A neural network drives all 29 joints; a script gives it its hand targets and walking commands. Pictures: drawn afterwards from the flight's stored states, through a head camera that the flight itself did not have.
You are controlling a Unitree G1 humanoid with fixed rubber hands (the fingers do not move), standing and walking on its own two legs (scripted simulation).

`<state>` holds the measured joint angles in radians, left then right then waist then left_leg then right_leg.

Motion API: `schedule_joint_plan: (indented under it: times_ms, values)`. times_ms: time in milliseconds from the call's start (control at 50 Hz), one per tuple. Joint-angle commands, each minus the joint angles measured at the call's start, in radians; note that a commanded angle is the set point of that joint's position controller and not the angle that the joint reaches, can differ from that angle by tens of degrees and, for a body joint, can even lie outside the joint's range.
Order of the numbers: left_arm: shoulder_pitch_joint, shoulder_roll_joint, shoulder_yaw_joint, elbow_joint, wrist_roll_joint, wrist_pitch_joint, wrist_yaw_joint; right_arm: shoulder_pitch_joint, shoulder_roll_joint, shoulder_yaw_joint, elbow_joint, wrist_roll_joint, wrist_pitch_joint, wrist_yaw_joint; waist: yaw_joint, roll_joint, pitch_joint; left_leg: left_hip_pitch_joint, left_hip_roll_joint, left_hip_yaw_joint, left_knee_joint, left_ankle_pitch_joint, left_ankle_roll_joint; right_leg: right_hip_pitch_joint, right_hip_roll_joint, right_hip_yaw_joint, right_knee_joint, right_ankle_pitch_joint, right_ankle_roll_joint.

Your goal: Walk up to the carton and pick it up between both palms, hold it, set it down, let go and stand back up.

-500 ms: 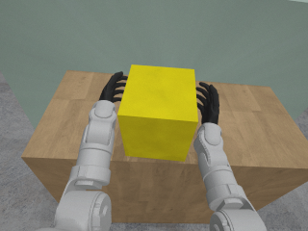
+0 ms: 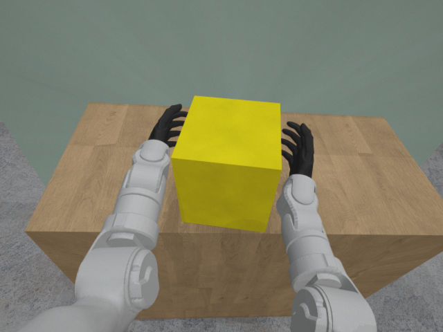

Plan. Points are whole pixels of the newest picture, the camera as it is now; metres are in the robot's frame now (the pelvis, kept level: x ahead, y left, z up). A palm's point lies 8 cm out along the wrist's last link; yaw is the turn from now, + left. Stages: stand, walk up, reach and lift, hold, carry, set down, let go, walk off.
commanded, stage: set down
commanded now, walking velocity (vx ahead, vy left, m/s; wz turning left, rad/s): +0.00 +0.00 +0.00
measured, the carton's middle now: (229, 164) +0.41 -0.06 +0.09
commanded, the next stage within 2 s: none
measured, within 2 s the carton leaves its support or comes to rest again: rests again in 1.18 s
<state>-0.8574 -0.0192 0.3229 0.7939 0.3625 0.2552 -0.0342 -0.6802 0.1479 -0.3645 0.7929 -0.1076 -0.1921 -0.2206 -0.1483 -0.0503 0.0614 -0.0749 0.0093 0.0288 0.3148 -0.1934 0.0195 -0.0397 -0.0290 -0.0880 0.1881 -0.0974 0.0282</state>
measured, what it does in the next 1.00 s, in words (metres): stands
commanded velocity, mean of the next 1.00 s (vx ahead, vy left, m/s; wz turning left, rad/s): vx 0.00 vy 0.00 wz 0.00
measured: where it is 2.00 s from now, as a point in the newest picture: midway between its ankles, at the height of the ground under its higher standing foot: outside the picture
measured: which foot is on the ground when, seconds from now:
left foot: down 0.00-1.00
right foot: down 0.00-1.00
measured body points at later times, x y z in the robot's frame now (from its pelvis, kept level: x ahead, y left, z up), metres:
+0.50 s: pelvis +0.02 +0.00 +0.00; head +0.05 +0.04 +0.45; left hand +0.48 +0.06 +0.10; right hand +0.39 -0.19 +0.11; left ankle -0.01 +0.10 -0.75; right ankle +0.00 -0.14 -0.75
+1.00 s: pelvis +0.02 +0.00 +0.00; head +0.05 +0.02 +0.45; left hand +0.48 +0.05 +0.10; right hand +0.39 -0.20 +0.09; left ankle -0.01 +0.10 -0.75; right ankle +0.00 -0.13 -0.75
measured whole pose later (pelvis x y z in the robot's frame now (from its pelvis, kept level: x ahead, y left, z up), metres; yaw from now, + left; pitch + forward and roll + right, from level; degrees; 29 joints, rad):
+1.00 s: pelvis +0.02 +0.00 +0.00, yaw -2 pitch +4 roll -2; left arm -0.93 0.03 0.36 1.05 0.38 0.10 -0.03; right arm -0.72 0.19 -0.50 0.89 -0.24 -0.24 -0.23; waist -0.16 -0.03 -0.03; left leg -0.20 0.02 0.06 0.34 -0.22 0.02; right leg -0.18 -0.02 -0.07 0.21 -0.11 0.03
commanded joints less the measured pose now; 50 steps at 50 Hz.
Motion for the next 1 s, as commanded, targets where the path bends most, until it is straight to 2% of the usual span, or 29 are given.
schedule_joint_plan:
  times_ms: [0,220,480,620,700,800,820,840,860,900,980]
  values:
    - [-0.598,-0.589,-0.291,-0.072,-0.068,-0.093,-0.143,-0.719,0.435,0.324,-0.109,-0.035,-0.022,0.090,-0.017,0.066,-0.544,0.085,-0.022,0.036,-0.010,0.296,-0.057,0.192,0.056,-0.054,0.064,0.381,0.014]
    - [-0.615,-0.581,-0.297,-0.047,-0.078,-0.118,-0.142,-0.698,0.466,0.335,-0.097,-0.030,-0.007,0.079,-0.037,0.093,-0.600,0.068,-0.026,0.027,0.021,0.410,-0.068,0.207,0.062,-0.039,0.096,0.505,0.009]
    - [-0.632,-0.563,-0.271,0.007,-0.076,-0.121,-0.151,-0.692,0.471,0.290,-0.074,-0.050,0.004,0.075,-0.061,0.119,-0.620,0.090,-0.021,0.026,0.046,0.493,-0.086,0.149,0.074,-0.046,0.104,0.529,0.003]
    - [-0.665,-0.552,-0.249,0.057,-0.077,-0.138,-0.153,-0.706,0.480,0.249,-0.049,-0.079,0.005,0.078,-0.071,0.130,-0.644,0.082,-0.017,0.027,0.047,0.494,-0.091,0.119,0.074,-0.048,0.107,0.526,0.000]
    - [-0.679,-0.534,-0.220,0.109,-0.070,-0.145,-0.159,-0.713,0.489,0.213,-0.029,-0.103,0.016,0.080,-0.078,0.129,-0.639,0.055,-0.018,0.030,0.036,0.450,-0.084,0.112,0.068,-0.046,0.108,0.520,0.002]
    - [-0.662,-0.526,-0.174,0.144,-0.039,-0.160,-0.163,-0.698,0.494,0.193,-0.024,-0.127,0.010,0.089,-0.067,0.135,-0.642,0.042,-0.017,0.034,0.030,0.444,-0.079,0.116,0.068,-0.050,0.112,0.523,0.003]
    - [-0.643,-0.534,-0.173,0.121,-0.017,-0.172,-0.141,-0.714,0.501,0.244,0.004,-0.122,-0.012,0.111,0.010,0.188,-0.687,0.100,-0.003,0.022,0.050,0.571,-0.083,0.099,0.073,-0.042,0.133,0.530,0.008]
    - [-0.656,-0.537,-0.185,0.127,-0.017,-0.180,-0.127,-0.717,0.503,0.242,0.027,-0.123,-0.027,0.123,0.007,0.191,-0.703,0.136,0.005,0.023,0.067,0.643,-0.087,0.071,0.079,-0.040,0.128,0.520,0.004]
    - [-0.641,-0.540,-0.181,0.150,-0.013,-0.186,-0.117,-0.706,0.502,0.236,0.048,-0.132,-0.037,0.129,0.010,0.189,-0.697,0.147,0.009,0.023,0.075,0.662,-0.088,0.048,0.081,-0.038,0.119,0.503,0.000]
    - [-0.634,-0.535,-0.176,0.182,-0.012,-0.203,-0.111,-0.702,0.507,0.207,0.063,-0.160,-0.055,0.131,0.000,0.167,-0.685,0.129,0.009,0.026,0.074,0.627,-0.081,0.042,0.077,-0.036,0.111,0.502,0.000]
    - [-0.654,-0.513,-0.161,0.224,-0.020,-0.235,-0.134,-0.687,0.531,0.171,0.086,-0.200,-0.055,0.118,-0.039,0.096,-0.625,0.007,-0.008,0.035,0.026,0.416,-0.055,0.153,0.054,-0.021,0.122,0.575,0.020]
